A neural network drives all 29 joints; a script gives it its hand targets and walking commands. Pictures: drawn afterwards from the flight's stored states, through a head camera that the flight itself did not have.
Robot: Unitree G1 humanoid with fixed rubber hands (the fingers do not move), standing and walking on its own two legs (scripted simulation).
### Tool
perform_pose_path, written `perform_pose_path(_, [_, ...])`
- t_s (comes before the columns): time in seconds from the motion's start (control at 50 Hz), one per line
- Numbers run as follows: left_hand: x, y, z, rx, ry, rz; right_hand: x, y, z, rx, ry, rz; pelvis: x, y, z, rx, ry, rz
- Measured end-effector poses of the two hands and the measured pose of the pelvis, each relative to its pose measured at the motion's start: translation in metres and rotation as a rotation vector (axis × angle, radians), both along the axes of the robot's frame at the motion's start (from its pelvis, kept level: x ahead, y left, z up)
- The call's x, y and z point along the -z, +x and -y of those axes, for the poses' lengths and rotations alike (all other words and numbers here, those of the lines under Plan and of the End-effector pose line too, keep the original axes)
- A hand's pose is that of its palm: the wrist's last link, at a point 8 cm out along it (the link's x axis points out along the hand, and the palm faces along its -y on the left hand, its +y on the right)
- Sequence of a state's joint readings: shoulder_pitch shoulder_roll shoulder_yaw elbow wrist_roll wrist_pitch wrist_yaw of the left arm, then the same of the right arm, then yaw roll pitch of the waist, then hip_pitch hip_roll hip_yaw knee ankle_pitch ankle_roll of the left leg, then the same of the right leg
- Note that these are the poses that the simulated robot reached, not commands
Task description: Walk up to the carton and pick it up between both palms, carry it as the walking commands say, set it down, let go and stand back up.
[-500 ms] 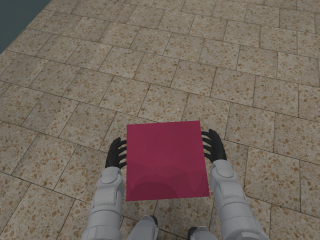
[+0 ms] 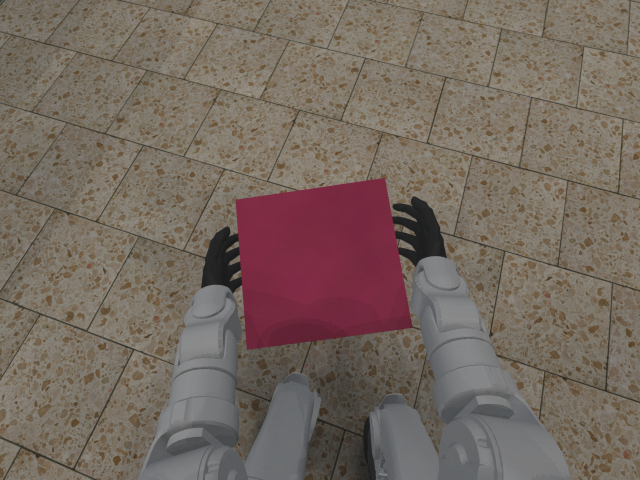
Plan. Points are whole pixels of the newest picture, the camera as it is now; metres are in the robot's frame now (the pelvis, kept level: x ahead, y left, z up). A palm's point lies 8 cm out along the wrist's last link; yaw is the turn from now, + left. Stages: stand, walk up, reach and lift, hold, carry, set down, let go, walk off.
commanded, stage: set down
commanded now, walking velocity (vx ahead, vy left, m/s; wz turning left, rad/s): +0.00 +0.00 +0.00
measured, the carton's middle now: (325, 276) +0.38 +0.08 -0.14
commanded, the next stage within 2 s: none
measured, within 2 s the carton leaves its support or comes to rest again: neither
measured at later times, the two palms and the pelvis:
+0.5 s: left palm (229, 285) +0.36 +0.22 -0.17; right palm (403, 270) +0.42 -0.04 -0.17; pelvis +0.01 +0.02 -0.07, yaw -1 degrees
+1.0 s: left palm (242, 291) +0.37 +0.23 -0.27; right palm (394, 273) +0.44 -0.04 -0.25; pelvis -0.04 +0.02 -0.15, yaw -1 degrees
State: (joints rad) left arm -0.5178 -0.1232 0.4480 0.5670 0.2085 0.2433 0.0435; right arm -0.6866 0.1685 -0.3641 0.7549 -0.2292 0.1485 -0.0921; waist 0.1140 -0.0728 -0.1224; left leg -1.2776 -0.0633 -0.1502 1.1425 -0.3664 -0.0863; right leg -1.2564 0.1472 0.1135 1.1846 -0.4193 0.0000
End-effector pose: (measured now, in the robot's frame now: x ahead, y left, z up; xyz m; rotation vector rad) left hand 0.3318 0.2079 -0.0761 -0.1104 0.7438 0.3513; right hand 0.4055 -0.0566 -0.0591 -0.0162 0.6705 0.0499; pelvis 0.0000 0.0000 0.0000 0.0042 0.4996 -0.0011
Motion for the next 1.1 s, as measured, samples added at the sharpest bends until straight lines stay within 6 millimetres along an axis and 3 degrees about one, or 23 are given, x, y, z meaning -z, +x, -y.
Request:
perform_pose_path(0.16, [0.039, 0.005, -0.008, -0.016, 0.007, -0.024, 0.046, 0.005, -0.008, 0.004, 0.019, -0.027, 0.022, 0.008, 0.001, 0.014, -0.001, -0.085])
perform_pose_path(0.42, [0.083, 0.023, -0.016, -0.002, 0.004, -0.019, 0.098, 0.012, -0.012, 0.019, 0.013, -0.022, 0.054, 0.014, -0.013, 0.001, -0.014, -0.188])
perform_pose_path(0.76, [0.150, 0.028, -0.017, 0.012, -0.004, 0.001, 0.154, 0.019, -0.015, 0.034, 0.010, -0.004, 0.109, -0.017, -0.020, 0.002, -0.021, -0.219])
perform_pose_path(0.96, [0.183, 0.038, -0.018, 0.014, -0.003, -0.007, 0.184, 0.032, -0.017, 0.021, -0.008, -0.008, 0.144, -0.037, -0.018, 0.001, -0.016, -0.198])
perform_pose_path(1.1, [0.206, 0.047, -0.018, 0.006, 0.004, 0.001, 0.207, 0.044, -0.017, 0.018, 0.004, -0.001, 0.165, -0.040, -0.014, 0.007, -0.012, -0.211])
